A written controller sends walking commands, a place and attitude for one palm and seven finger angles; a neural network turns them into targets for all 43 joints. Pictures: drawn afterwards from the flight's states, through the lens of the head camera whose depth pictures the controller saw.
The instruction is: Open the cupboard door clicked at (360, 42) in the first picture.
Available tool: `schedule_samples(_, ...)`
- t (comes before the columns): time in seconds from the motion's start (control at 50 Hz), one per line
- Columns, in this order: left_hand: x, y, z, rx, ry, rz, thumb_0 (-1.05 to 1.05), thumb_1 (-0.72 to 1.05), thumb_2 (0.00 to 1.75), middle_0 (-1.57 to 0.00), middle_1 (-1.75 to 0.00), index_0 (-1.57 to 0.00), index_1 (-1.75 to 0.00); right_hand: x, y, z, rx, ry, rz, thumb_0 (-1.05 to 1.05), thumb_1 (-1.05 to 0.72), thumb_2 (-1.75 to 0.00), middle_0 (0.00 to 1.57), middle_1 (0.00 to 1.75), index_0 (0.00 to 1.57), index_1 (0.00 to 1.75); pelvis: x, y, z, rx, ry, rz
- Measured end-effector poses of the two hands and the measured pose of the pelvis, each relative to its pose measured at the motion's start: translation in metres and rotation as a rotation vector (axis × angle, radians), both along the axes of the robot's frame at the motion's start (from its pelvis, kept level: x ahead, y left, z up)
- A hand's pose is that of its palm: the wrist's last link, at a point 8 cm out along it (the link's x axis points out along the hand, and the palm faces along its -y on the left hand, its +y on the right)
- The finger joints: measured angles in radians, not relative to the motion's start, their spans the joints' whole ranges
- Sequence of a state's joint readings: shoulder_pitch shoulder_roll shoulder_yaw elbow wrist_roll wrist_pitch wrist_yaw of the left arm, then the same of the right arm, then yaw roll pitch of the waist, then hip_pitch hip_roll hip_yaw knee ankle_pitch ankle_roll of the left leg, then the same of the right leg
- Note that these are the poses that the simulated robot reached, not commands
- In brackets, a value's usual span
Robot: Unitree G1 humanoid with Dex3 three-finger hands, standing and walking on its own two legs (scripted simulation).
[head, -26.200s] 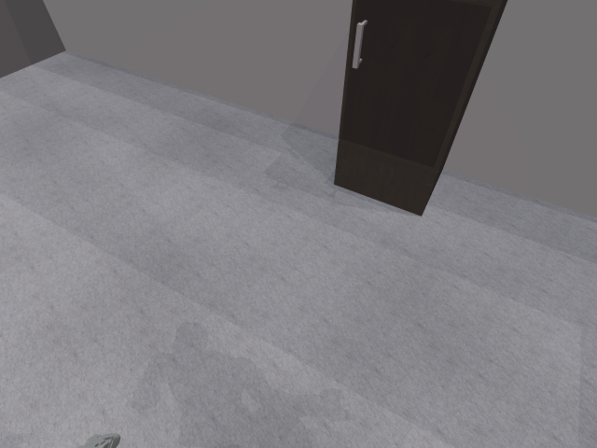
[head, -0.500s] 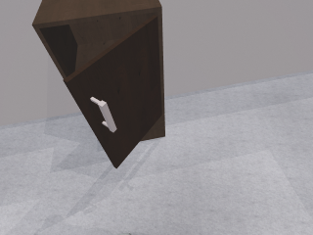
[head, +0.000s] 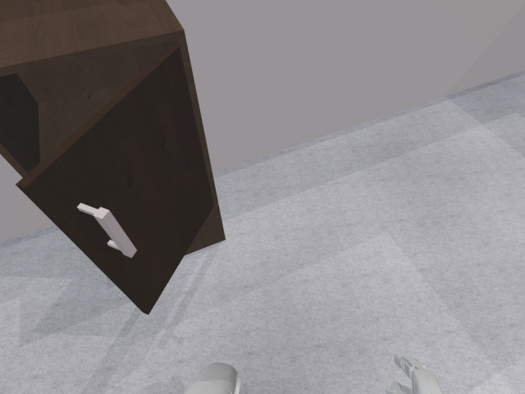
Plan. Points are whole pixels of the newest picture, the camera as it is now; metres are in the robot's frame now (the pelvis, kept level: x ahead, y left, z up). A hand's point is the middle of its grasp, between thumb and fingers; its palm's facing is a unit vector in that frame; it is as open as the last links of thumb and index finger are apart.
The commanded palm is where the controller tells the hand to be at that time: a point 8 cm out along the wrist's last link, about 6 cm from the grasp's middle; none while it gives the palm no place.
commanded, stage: walk to a spot facing it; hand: left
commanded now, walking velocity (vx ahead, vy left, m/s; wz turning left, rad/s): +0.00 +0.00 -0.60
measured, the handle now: (108, 231) +0.36 +0.34 -0.05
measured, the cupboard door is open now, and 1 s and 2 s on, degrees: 44 44 44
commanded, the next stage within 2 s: none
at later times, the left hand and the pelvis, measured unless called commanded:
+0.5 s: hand (160, 342) +0.20 +0.22 -0.16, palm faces -0.32 -0.91 -0.25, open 7.4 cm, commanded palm none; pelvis +0.02 +0.05 +0.00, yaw -20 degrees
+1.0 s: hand (212, 334) +0.23 +0.13 -0.17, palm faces -0.58 -0.80 -0.17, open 7.4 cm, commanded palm none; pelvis +0.04 +0.03 -0.01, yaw -38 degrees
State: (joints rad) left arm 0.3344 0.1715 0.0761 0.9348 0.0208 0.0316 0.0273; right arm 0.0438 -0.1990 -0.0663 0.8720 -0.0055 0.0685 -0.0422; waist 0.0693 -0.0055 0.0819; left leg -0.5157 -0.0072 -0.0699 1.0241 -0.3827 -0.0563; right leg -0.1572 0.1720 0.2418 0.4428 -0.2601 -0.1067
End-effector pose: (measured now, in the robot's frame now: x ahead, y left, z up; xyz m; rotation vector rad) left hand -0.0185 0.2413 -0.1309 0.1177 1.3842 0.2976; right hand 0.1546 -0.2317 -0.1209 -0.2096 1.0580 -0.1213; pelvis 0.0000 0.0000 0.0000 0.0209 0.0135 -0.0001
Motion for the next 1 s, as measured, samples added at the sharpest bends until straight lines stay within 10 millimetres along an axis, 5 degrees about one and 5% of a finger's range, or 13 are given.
schedule_samples(0.18,0.04,0.054,-0.018,-0.008,0.012,-0.1,0.01,0.91,0.9,-0.21,-0.3,-0.2,-0.3,-0.007,0.025,0.005,-0.039,-0.051,-0.081,0.01,-0.91,-0.9,0.2,0.3,0.2,0.3,0.02,0.039,-0.011,-0.04,0.023,-0.09)
schedule_samples(0.34,0.133,0.078,-0.01,-0.007,-0.08,-0.293,0.01,0.91,0.9,-0.2,-0.3,-0.2,-0.3,-0.087,0.036,0.004,-0.061,0.089,-0.191,0.0,-0.91,-0.9,0.2,0.3,0.2,0.3,0.021,0.057,-0.003,-0.047,0.012,-0.224)
schedule_samples(0.46,0.206,0.048,0.001,-0.019,-0.161,-0.465,0.01,0.92,0.9,-0.2,-0.3,-0.19,-0.3,-0.167,0.035,-0.003,-0.035,0.219,-0.36,0.0,-0.9,-0.9,0.2,0.3,0.2,0.3,0.023,0.055,-0.001,-0.053,0.013,-0.318)
schedule_samples(0.62,0.272,-0.033,0.004,-0.019,-0.298,-0.668,0.01,0.91,0.9,-0.2,-0.3,-0.2,-0.3,-0.255,0.022,-0.032,0.021,0.354,-0.564,0.01,-0.91,-0.9,0.2,0.3,0.2,0.3,0.022,0.03,-0.019,-0.029,0.005,-0.42)
schedule_samples(0.76,0.268,-0.065,0.002,-0.061,-0.259,-0.728,0.01,0.91,0.9,-0.2,-0.3,-0.2,-0.3,-0.247,0.019,-0.022,0.022,0.283,-0.657,0.01,-0.91,-0.9,0.2,0.3,0.19,0.3,0.024,0.027,-0.01,-0.019,-0.015,-0.499)
schedule_samples(0.9,0.267,-0.062,-0.021,-0.12,-0.191,-0.751,0.01,0.91,0.9,-0.21,-0.3,-0.2,-0.3,-0.217,0.035,-0.018,-0.003,0.159,-0.686,0.0,-0.91,-0.9,0.2,0.3,0.2,0.3,0.035,0.038,-0.018,-0.037,0.005,-0.579)
schedule_samples(1.0,0.272,-0.065,-0.014,-0.131,-0.139,-0.803,0.01,0.91,0.9,-0.2,-0.3,-0.2,-0.3,-0.224,0.054,-0.007,0.025,0.158,-0.721,0.0,-0.91,-0.9,0.2,0.3,0.2,0.3,0.042,0.032,-0.006,-0.042,0.009,-0.657)
